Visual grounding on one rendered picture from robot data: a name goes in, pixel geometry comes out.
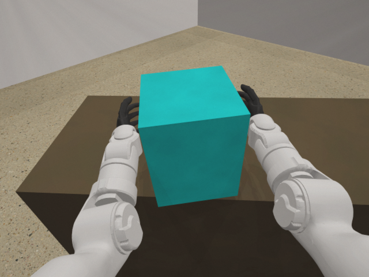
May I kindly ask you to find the pedestal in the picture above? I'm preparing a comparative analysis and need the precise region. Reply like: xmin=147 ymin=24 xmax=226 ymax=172
xmin=16 ymin=96 xmax=369 ymax=277

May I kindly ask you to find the left robot upper arm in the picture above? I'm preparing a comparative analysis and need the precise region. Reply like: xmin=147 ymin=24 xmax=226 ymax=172
xmin=30 ymin=201 xmax=143 ymax=277

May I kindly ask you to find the right robot upper arm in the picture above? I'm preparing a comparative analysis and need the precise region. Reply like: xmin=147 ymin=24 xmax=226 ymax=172
xmin=273 ymin=178 xmax=369 ymax=277

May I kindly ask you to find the robot right hand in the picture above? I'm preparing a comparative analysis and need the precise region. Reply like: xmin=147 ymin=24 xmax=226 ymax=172
xmin=237 ymin=84 xmax=264 ymax=117

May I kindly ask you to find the robot right forearm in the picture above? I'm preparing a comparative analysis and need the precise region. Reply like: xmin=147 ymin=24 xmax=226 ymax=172
xmin=248 ymin=114 xmax=353 ymax=220

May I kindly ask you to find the robot left forearm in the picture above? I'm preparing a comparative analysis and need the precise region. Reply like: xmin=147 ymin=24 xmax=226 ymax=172
xmin=72 ymin=125 xmax=142 ymax=248

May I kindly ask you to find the robot left hand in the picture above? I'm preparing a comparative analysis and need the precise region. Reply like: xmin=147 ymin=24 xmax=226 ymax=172
xmin=116 ymin=96 xmax=140 ymax=133

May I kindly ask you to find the carton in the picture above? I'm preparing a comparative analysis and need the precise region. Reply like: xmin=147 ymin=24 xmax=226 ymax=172
xmin=138 ymin=66 xmax=251 ymax=207

